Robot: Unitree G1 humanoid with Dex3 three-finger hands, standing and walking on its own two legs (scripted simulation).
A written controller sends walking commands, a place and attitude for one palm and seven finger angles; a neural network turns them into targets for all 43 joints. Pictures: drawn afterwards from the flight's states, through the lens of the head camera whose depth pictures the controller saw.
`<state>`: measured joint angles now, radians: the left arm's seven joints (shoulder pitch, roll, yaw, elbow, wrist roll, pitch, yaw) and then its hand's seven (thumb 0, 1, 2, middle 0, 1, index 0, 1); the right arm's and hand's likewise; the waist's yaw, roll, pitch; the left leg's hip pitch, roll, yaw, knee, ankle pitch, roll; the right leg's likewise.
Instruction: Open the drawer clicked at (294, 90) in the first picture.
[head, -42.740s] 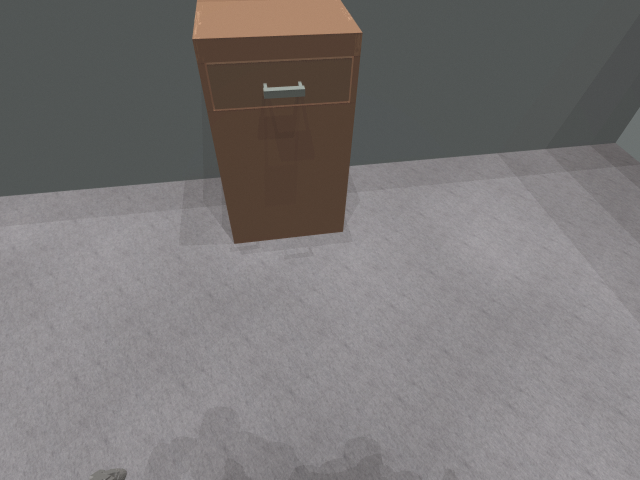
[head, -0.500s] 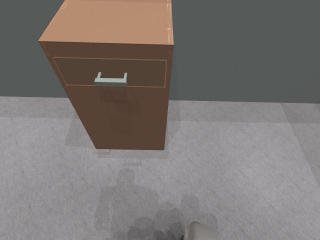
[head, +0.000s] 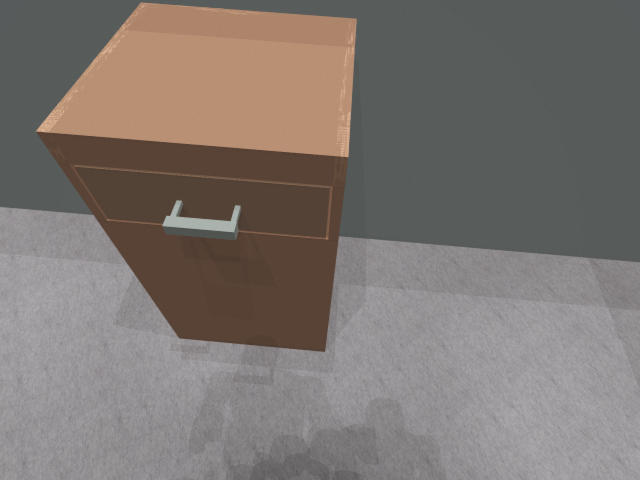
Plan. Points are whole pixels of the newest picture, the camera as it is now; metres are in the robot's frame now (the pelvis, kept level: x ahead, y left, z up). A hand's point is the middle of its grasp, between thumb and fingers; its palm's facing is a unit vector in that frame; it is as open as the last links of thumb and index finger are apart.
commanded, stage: come to a stop and stand still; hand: left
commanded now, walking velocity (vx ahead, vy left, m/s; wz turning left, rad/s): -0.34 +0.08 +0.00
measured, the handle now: (204, 218) +0.52 +0.24 -0.07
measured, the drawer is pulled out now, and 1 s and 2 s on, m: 0.00 0.00 0.00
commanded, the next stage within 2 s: look again from close up in 1.06 s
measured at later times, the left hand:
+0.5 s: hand out of the picture +0.11 +0.21 -0.16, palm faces -0.02 -0.96 -0.29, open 7.4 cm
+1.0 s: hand out of the picture +0.09 +0.13 -0.16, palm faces -0.03 -0.98 -0.19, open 7.3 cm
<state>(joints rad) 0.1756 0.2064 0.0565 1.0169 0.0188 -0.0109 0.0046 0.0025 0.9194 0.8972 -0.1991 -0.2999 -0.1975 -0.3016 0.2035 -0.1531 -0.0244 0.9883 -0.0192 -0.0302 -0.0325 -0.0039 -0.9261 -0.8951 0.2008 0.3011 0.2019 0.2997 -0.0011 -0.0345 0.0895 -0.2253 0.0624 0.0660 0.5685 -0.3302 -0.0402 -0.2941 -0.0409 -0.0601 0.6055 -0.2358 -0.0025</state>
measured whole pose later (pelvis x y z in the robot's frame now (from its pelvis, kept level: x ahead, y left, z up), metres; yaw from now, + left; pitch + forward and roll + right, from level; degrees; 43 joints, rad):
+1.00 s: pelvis +0.03 -0.05 +0.01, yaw -2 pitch +0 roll +0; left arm 0.18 0.18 0.02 1.07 0.01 0.01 0.02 0.00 0.91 0.90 -0.20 -0.30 -0.20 -0.30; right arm 0.25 -0.15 -0.01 1.10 -0.01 0.01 -0.02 0.00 -0.91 -0.90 0.20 0.30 0.20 0.30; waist -0.01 -0.01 0.05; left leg -0.16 0.04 0.01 0.42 -0.27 -0.03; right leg -0.16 0.03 -0.01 0.41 -0.26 -0.03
